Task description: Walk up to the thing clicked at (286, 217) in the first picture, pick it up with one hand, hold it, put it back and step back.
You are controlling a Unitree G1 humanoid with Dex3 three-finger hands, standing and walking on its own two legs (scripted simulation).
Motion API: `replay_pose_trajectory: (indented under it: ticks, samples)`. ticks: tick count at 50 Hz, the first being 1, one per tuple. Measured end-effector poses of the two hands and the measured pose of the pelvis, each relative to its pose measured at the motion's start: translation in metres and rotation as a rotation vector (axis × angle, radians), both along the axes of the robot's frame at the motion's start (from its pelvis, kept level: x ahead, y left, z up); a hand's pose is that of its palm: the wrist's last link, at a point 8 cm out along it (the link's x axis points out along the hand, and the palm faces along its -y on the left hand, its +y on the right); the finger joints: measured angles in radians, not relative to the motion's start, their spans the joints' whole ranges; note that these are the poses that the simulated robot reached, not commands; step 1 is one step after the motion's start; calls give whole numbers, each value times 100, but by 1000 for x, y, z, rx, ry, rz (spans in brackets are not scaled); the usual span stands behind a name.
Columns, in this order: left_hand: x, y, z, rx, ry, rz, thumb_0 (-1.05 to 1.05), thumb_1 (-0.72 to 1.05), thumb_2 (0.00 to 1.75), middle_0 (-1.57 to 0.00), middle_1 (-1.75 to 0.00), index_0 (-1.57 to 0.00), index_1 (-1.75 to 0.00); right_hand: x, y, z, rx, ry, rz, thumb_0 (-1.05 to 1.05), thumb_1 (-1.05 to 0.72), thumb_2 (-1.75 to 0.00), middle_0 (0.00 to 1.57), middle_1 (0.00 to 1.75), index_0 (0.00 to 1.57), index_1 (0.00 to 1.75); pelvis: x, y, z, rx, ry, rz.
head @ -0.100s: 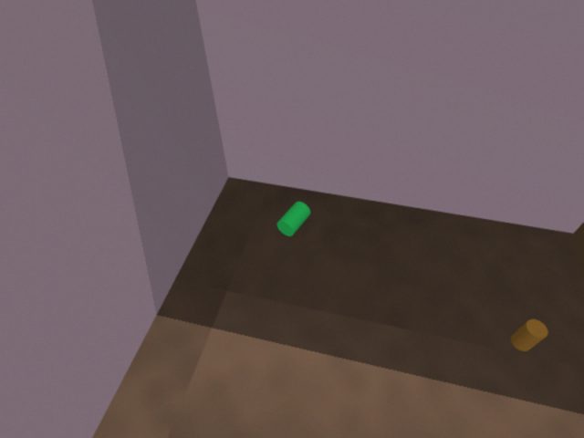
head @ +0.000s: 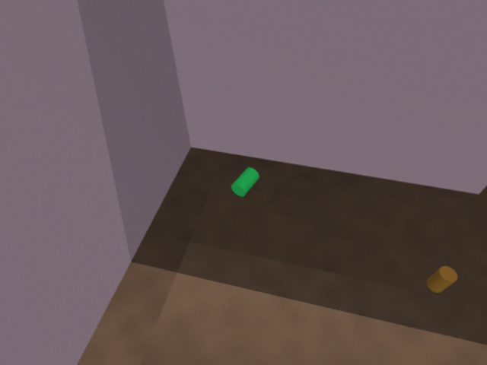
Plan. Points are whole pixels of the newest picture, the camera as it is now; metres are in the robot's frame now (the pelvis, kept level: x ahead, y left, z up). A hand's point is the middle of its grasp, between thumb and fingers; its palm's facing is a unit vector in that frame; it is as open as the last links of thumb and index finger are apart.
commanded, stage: stand
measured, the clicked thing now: (245, 181) +1.11 +0.02 -0.74
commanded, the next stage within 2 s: walk up in 1.02 s
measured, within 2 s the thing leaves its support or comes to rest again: neither
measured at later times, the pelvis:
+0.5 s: pelvis +0.01 +0.00 +0.00, yaw +0 degrees
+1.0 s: pelvis +0.01 -0.01 +0.00, yaw +0 degrees
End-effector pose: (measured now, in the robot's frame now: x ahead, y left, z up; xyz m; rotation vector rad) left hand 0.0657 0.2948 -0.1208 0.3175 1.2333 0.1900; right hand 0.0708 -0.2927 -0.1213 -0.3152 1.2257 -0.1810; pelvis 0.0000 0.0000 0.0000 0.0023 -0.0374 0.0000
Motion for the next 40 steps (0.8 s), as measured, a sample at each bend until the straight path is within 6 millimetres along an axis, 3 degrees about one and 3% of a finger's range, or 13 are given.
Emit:
replay_pose_trajectory:
  ticks: [40]
  samples:
    - [15, -5, 3, 5, -7, 7, 1, 91, 89, -20, -30, -21, -30, 12, -7, 1, -5, 9, 1, 0, -91, -90, 20, 30, 21, 30, 12, -5, 1, -2, 6, 7]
